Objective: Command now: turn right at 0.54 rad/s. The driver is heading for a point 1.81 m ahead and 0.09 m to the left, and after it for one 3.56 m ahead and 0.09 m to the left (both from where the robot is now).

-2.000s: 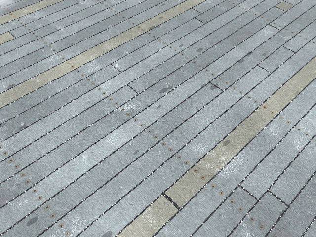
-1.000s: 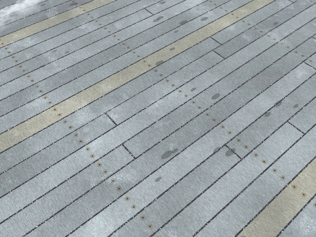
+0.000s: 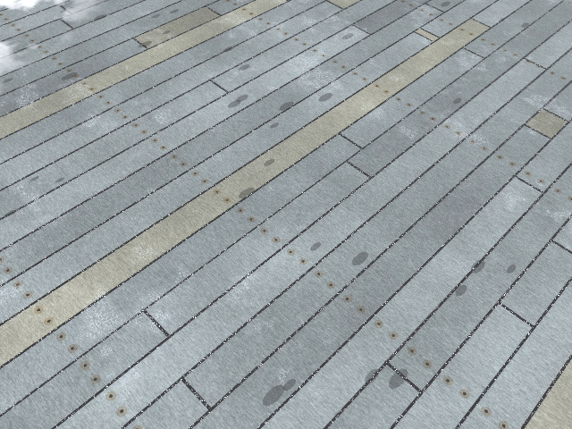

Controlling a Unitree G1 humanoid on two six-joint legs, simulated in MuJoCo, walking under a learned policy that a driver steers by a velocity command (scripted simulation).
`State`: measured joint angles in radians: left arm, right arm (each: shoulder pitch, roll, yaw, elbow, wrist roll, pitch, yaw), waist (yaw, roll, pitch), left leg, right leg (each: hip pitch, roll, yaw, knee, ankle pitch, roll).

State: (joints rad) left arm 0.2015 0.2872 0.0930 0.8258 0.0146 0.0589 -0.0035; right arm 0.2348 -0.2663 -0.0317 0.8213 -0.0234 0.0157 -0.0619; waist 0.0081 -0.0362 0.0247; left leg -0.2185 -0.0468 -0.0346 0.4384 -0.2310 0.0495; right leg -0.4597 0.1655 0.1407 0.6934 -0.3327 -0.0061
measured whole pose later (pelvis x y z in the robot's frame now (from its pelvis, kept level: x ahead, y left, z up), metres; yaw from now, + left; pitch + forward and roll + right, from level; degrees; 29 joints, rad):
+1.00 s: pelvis +0.00 +0.03 +0.01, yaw +9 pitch +0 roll -2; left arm 0.18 0.31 0.06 0.83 0.05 0.01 -0.03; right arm 0.37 -0.25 -0.05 0.85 -0.01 0.00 0.01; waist -0.01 -0.04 0.02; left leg -0.09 -0.07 -0.04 0.34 -0.25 0.10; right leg -0.50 -0.04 -0.01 0.98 -0.25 0.01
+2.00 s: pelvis +0.55 +0.12 +0.00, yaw -7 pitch +1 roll +0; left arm 0.33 0.31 0.08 0.84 0.02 -0.02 -0.02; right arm 0.15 -0.25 -0.02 0.75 -0.04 -0.07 -0.01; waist 0.04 -0.04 0.04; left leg -0.31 -0.01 0.06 0.47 -0.18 0.04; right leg -0.39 0.04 0.04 1.13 -0.36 -0.07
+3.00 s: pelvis +1.05 +0.07 -0.02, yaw +9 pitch +0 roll +0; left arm 0.28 0.24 0.04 0.85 0.02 -0.06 0.00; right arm 0.17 -0.27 -0.07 0.82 -0.02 -0.01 0.02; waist 0.02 -0.01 0.07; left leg -0.36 -0.10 0.07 0.56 -0.20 0.13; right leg -0.34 -0.07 -0.05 1.24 -0.37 0.00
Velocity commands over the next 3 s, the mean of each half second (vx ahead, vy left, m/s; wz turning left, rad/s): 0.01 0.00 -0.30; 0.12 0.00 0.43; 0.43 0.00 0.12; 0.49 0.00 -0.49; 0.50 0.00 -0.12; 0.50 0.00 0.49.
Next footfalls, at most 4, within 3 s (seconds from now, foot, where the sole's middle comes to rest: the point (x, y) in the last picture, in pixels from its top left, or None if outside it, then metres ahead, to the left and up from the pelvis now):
0.36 right None -0.01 -0.12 -0.78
0.82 left None -0.02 0.08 -0.78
1.36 right None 0.36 0.00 -0.78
1.86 left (202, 362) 0.64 0.21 -0.78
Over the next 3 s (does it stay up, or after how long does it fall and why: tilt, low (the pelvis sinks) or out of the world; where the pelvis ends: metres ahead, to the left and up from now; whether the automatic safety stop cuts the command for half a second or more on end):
stays up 1.05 0.07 -0.02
